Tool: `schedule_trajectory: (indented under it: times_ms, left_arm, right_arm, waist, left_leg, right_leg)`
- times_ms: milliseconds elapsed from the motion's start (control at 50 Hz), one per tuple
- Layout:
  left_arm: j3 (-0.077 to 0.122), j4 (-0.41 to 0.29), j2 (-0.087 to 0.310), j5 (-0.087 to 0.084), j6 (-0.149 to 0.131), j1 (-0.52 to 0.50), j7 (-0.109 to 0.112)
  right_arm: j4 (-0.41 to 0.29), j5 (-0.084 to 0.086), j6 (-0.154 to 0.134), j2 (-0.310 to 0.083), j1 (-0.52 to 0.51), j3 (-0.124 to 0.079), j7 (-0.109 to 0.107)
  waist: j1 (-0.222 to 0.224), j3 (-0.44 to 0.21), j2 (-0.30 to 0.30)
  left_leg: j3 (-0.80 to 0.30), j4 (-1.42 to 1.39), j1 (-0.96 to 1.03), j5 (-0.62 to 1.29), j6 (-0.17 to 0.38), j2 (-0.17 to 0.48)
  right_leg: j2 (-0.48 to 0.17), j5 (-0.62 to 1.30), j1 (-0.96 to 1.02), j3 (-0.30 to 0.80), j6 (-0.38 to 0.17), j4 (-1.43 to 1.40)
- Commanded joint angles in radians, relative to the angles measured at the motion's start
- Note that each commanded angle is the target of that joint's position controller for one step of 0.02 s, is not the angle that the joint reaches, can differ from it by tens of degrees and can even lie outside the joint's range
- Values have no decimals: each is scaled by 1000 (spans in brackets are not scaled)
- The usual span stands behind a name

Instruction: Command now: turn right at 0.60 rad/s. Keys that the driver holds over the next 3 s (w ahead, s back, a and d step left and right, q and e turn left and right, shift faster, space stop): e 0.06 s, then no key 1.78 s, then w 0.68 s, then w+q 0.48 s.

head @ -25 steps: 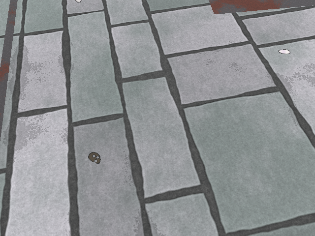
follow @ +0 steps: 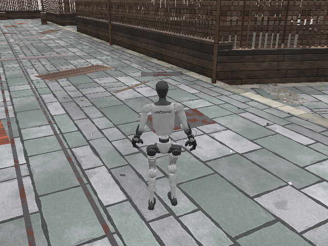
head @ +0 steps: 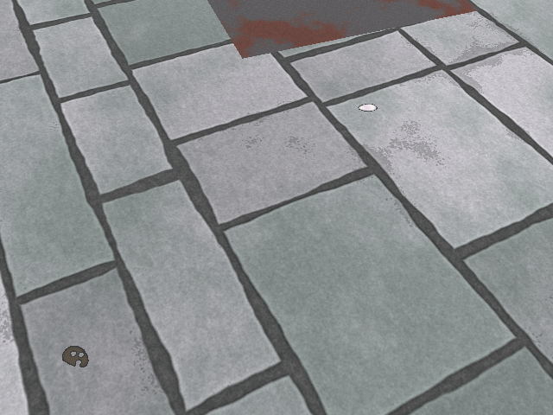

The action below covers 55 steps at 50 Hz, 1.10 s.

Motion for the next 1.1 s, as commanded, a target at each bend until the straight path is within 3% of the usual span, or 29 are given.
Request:
schedule_trajectory:
  times_ms: [20, 40, 60, 120, 200, 240, 300, 320, 340, 360, 380, 400, 420, 460, 480, 500, 520, 660, 1100]
  left_arm:
    - [61, -62, 188, 3, -21, 55, -9]
    - [57, -35, 160, 2, -9, 81, -5]
    - [51, -31, 135, 4, 1, 88, -5]
    - [25, -65, 74, -8, 4, 21, -9]
    - [-2, -97, 36, 5, -3, -34, -16]
    - [-3, -96, 48, 2, -4, -30, -22]
    - [1, -55, 49, 3, -5, 48, -28]
    - [3, -51, 64, 7, -6, 57, -27]
    - [10, -58, 113, 12, -5, 75, -18]
    - [11, -76, 162, 28, -1, 14, -10]
    - [-7, -72, 85, 41, -12, 2, -20]
    - [-19, -64, 55, 47, -25, -27, -27]
    - [-21, -55, 53, 45, -33, -49, -29]
    - [-23, -44, 60, 35, -44, -58, -29]
    - [-27, -35, 51, 36, -45, -48, -29]
    - [-31, -36, 38, 37, -42, -32, -30]
    - [-35, -28, 40, 39, -41, -27, -31]
    - [-35, 3, 35, 31, -43, -29, -28]
    - [-32, 207, 32, 18, -47, 30, -9]
  right_arm:
    - [-108, -10, -10, -145, -75, -36, -14]
    - [-119, 5, -7, -122, -96, -29, -17]
    - [-121, 18, -4, -114, -90, -26, -21]
    - [-113, 14, 10, -124, -18, -25, -24]
    - [-112, 22, 21, -168, 8, -38, -19]
    - [-108, 32, 22, -184, 16, -41, -10]
    - [-96, 55, 23, -170, 7, -30, -2]
    - [-75, 57, 17, -145, 52, -20, 1]
    - [-75, 25, 5, -96, 83, -2, 9]
    - [-92, -10, -11, -38, 111, 19, 22]
    - [-104, 0, -10, -76, 26, 14, 13]
    - [-105, 12, -6, -100, -1, 8, 10]
    - [-94, 11, -2, -89, -3, 11, 6]
    - [-84, 2, 6, -106, 14, 11, 3]
    - [-80, 3, 6, -112, 32, 14, 6]
    - [-61, 9, 4, -137, 42, 7, 9]
    - [-56, 12, 1, -121, 37, 9, 12]
    - [-10, 12, -4, -101, 53, 14, -1]
    - [122, 22, 8, -88, 81, 15, -27]
  waist:
    - [35, -70, 204]
    - [41, -64, 167]
    - [30, -53, 163]
    - [-15, -43, 181]
    - [-47, -78, 235]
    - [-53, -82, 256]
    - [-8, -75, 232]
    - [-6, -77, 200]
    - [-25, -140, 67]
    - [-84, -142, -168]
    - [-18, -144, -159]
    - [-26, -105, -130]
    - [-33, -95, -129]
    - [-37, -60, -133]
    - [-39, -54, -110]
    - [-22, -28, -43]
    - [-26, -14, -19]
    - [-28, -25, 20]
    - [-25, -4, 33]
  left_leg:
    - [-319, -221, 146, 314, 225, 365]
    - [-228, -201, 160, 307, 181, 302]
    - [-186, -196, 175, 325, 176, 287]
    - [-101, -207, 207, 361, 202, 247]
    - [-67, -189, 235, 378, 216, 265]
    - [-70, -182, 211, 392, 222, 278]
    - [-59, -119, 166, 375, 185, 261]
    - [-43, -96, 113, 316, 130, 240]
    - [15, 4, 21, 142, 44, 181]
    - [102, 70, -91, -157, -37, 95]
    - [63, 85, -49, -236, -62, 93]
    - [59, 69, -25, -180, -64, 94]
    - [64, 21, 3, -86, -62, 87]
    - [44, -60, 76, 84, -62, 96]
    - [45, -75, 110, 128, -54, 101]
    - [56, -68, 101, 96, -43, 96]
    - [60, -78, 98, 85, -37, 91]
    - [60, -97, 127, 110, -54, 93]
    - [76, -109, 151, 125, -46, 84]
  right_leg:
    - [-65, -131, -164, -16, 45, 408]
    - [-72, -84, -167, -36, 64, 462]
    - [-80, -47, -191, -45, 81, 520]
    - [-93, -10, -179, -98, 107, 440]
    - [-141, -49, -31, -148, 110, 157]
    - [-141, -51, 63, -186, 98, 40]
    - [-121, 174, 246, -224, 45, -295]
    - [-137, 281, 351, -189, 15, -399]
    - [-269, 511, 506, -29, -20, -376]
    - [-426, 708, 510, 116, -131, -317]
    - [-440, 563, 398, 128, -208, -344]
    - [-387, 452, 365, 92, -184, -355]
    - [-338, 368, 345, 50, -140, -351]
    - [-295, 294, 289, 16, -88, -347]
    - [-275, 240, 266, 5, -71, -348]
    - [-252, 194, 251, -15, -56, -353]
    - [-244, 182, 255, -17, -48, -342]
    - [-229, 277, 275, -32, -53, -322]
    - [-186, 333, 284, -94, -27, -306]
